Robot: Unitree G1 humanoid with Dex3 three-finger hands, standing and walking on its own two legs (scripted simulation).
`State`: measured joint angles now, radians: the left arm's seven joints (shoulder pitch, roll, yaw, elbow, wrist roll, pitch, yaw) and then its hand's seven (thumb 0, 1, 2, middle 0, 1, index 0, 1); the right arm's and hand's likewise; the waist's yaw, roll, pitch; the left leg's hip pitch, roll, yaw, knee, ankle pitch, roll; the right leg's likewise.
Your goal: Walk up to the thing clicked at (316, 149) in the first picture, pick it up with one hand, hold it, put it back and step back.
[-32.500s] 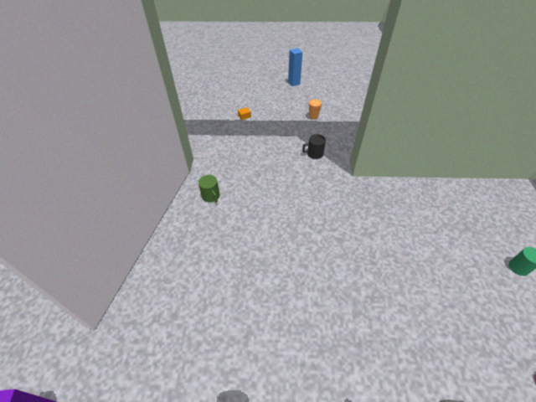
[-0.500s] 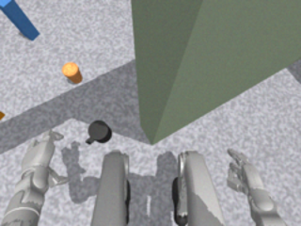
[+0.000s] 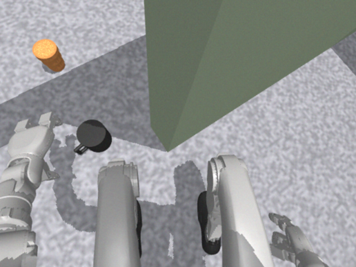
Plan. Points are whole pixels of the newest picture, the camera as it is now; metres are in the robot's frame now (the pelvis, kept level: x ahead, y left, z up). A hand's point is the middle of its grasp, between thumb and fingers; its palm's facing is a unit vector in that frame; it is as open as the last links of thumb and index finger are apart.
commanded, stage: rise first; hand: left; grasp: from above
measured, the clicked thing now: (91, 140) +0.43 +0.27 -0.34
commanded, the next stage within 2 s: approach in 1.12 s
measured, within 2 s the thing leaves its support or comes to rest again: neither
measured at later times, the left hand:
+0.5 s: hand (59, 146) +0.38 +0.31 -0.20, palm faces -0.45 -0.11 -0.88, open 14.3 cm
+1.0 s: hand (65, 142) +0.40 +0.31 -0.23, palm faces -0.44 -0.08 -0.89, open 14.2 cm
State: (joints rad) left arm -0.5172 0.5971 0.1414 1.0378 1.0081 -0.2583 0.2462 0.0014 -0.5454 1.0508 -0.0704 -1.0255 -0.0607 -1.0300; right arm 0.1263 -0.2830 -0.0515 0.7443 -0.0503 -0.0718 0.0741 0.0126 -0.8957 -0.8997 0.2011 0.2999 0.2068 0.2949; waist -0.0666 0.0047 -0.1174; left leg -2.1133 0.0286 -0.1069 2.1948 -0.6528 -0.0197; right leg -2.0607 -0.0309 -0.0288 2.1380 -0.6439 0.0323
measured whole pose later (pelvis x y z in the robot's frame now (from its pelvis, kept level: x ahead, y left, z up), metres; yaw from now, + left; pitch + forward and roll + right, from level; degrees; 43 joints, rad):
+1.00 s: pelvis +0.01 +0.00 -0.06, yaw -1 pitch +33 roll -6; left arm -0.69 0.64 0.14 1.28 1.25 -0.28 0.45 0.00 -0.56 1.03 -0.08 -1.01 -0.07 -1.01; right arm 0.08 -0.27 -0.05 0.79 -0.13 -0.05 0.13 0.01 -0.92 -0.90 0.20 0.30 0.21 0.30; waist -0.13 -0.02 -0.09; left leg -2.28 0.02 -0.13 2.38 -0.69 -0.02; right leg -2.22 -0.02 -0.02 2.32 -0.68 0.05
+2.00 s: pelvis +0.01 +0.00 -0.06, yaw -1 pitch +33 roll -6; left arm -0.76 0.63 0.08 1.39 1.19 -0.27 0.40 0.00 -0.56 1.02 -0.08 -1.04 -0.08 -1.04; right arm 0.16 -0.28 0.00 0.80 -0.13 -0.07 0.16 0.01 -0.92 -0.90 0.20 0.30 0.21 0.30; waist -0.16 0.00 -0.05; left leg -2.28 0.01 -0.13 2.39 -0.68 -0.03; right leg -2.23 -0.02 -0.03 2.32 -0.66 0.04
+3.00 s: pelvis +0.02 +0.00 -0.10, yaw -5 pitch +30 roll -8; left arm -0.88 0.74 0.22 1.68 1.32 -0.24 0.67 0.00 -0.60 1.03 -0.07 -0.94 -0.05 -0.96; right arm 0.07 -0.30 0.07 0.83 -0.29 -0.18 0.26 0.01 -0.90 -0.90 0.20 0.30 0.20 0.30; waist -0.28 -0.04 0.02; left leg -2.36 0.01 -0.20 2.55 -0.72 -0.04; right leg -2.29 0.01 -0.06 2.44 -0.68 0.06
